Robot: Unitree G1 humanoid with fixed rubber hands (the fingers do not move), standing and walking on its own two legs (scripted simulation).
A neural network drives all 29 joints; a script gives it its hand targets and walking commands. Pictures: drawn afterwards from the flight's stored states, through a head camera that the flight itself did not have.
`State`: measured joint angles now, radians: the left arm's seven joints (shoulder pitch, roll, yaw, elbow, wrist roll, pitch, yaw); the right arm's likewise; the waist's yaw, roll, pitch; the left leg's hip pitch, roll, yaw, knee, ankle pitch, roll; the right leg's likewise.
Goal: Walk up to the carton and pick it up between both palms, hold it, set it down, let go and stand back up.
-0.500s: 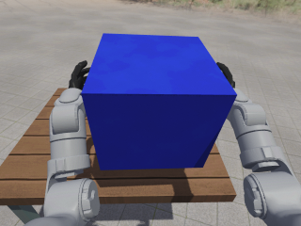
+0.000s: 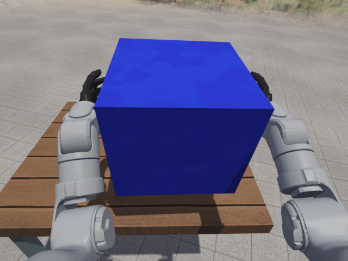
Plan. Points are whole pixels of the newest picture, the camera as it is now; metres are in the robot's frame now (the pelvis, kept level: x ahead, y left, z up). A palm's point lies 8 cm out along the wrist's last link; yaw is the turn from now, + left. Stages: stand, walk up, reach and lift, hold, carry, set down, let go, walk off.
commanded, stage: hold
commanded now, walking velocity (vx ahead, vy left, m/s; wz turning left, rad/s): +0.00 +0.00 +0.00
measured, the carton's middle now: (176, 114) +0.39 +0.01 +0.19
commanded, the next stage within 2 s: set down in 0.96 s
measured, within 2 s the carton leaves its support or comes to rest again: neither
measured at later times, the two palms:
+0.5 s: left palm (90, 106) +0.36 +0.19 +0.24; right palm (260, 106) +0.36 -0.18 +0.23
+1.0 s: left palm (90, 106) +0.36 +0.19 +0.24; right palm (260, 106) +0.36 -0.18 +0.24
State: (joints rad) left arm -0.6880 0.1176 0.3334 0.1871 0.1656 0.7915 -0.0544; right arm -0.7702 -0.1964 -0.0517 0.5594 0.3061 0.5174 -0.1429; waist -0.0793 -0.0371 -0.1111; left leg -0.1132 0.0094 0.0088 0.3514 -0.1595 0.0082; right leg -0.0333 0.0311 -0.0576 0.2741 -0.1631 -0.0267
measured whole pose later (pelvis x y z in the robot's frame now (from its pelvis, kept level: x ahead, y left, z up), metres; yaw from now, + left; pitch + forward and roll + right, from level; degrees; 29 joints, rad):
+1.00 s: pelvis +0.00 +0.00 +0.00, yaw +0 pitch -5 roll -1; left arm -0.67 0.12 0.33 0.16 0.16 0.79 -0.06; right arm -0.76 -0.20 -0.04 0.53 0.31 0.52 -0.15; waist -0.07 -0.04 -0.11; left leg -0.10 0.01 0.01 0.34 -0.16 0.01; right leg -0.03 0.03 -0.05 0.27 -0.16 -0.03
